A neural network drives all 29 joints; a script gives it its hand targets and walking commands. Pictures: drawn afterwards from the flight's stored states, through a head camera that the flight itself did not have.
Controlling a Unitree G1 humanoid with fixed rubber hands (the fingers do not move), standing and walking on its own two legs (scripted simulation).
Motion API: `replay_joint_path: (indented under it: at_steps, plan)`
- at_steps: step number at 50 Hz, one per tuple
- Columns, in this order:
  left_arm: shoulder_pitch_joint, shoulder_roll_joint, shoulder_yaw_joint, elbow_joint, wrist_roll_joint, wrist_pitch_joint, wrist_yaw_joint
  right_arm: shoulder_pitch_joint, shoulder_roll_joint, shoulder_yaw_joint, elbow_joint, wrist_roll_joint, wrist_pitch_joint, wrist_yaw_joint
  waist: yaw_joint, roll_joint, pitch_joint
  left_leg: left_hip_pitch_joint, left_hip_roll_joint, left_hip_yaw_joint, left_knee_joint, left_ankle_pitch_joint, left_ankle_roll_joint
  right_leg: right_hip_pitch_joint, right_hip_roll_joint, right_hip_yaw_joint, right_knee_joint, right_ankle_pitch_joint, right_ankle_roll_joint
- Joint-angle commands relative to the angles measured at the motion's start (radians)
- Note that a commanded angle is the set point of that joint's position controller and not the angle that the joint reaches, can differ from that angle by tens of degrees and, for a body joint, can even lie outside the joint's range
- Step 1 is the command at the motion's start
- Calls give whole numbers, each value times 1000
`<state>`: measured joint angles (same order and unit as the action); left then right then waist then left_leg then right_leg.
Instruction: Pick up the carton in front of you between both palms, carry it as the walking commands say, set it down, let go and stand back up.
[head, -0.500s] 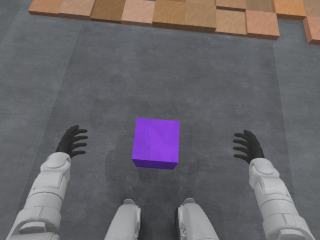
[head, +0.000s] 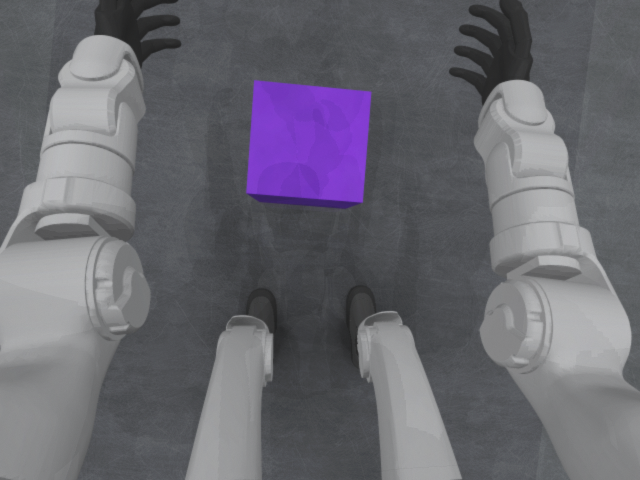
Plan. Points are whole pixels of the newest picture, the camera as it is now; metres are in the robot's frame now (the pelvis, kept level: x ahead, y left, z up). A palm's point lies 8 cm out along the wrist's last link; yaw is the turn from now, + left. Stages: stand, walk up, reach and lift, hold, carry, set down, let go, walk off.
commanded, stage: reach and lift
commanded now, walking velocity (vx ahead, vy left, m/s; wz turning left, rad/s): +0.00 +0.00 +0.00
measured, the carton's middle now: (307, 155) +0.53 +0.00 -0.53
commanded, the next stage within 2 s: none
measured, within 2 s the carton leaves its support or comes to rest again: leaves its support in 1.72 s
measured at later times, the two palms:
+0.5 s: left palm (190, 126) +0.54 +0.19 -0.33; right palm (431, 143) +0.51 -0.20 -0.33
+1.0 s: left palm (214, 140) +0.54 +0.18 -0.46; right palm (401, 154) +0.52 -0.19 -0.46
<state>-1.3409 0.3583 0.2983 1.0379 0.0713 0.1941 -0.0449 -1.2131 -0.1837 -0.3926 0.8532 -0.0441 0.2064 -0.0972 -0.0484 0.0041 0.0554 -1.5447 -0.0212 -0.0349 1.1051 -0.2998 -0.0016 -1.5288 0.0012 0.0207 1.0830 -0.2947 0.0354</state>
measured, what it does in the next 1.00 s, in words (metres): lowers itself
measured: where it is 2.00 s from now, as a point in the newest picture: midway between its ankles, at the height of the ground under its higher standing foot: (312, 344)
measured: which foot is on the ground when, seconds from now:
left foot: down 0.00-1.00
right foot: down 0.00-1.00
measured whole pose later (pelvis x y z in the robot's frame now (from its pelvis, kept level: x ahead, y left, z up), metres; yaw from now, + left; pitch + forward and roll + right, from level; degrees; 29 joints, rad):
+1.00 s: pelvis -0.03 +0.00 -0.28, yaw -2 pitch +37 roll -2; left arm -1.58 0.47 0.01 1.21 -0.22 0.06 0.06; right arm -1.50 -0.31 -0.15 1.11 0.23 0.06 -0.15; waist -0.02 -0.02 0.43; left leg -2.25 -0.03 -0.05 2.21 -0.60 -0.02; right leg -2.24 0.05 0.03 2.17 -0.58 0.07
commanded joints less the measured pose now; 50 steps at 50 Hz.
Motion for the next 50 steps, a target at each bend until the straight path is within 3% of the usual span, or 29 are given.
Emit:
replay_joint_path:
  at_steps: [1,7,13,19,26,30,34,40,44,50]
  plan:
    - [-208,84,39,-125,32,-46,4,-155,-95,-36,-121,-26,-57,10,-11,84,-1136,694,-48,35,-56,372,-30,436,81,-94,-48,278,17]
    - [-85,-4,76,-117,65,-107,17,-52,-31,-71,-88,-58,-132,29,-1,77,-1060,508,-37,9,91,569,-28,196,79,-75,78,405,23]
    - [-40,11,54,-101,33,-139,45,-23,-35,-40,-53,-32,-159,13,19,47,-1054,227,-42,22,287,465,-34,53,77,-61,288,373,43]
    - [-128,115,-72,-149,-109,-148,83,-116,-118,86,-93,96,-158,-29,19,38,-1249,119,-41,51,503,403,-43,89,73,-71,518,398,47]
    - [-307,196,-175,-163,-225,-102,102,-287,-190,169,-111,209,-105,-62,19,57,-1302,82,-26,82,669,179,-45,40,64,-102,677,176,36]
    - [-394,211,-201,-68,-245,-81,106,-383,-209,173,-20,220,-84,-63,15,54,-1146,-17,-8,82,717,-4,-42,-42,46,-102,731,11,32]
    - [-449,210,-219,37,-247,-90,105,-446,-226,164,92,211,-99,-53,7,58,-994,-84,9,64,767,-77,-39,-126,34,-101,790,-66,30]
    - [-522,228,-242,104,-252,-128,104,-524,-254,174,185,218,-142,-38,12,57,-902,-118,18,42,853,-34,-38,-162,29,-89,887,-27,29]
    - [-578,253,-259,62,-279,-152,111,-582,-272,210,163,244,-167,-47,17,29,-922,-114,12,37,900,29,-35,-143,30,-88,939,42,32]
    - [-539,237,-286,65,-301,-162,110,-547,-237,252,142,285,-176,-60,31,38,-998,-45,7,42,954,166,-32,-77,46,-90,984,168,31]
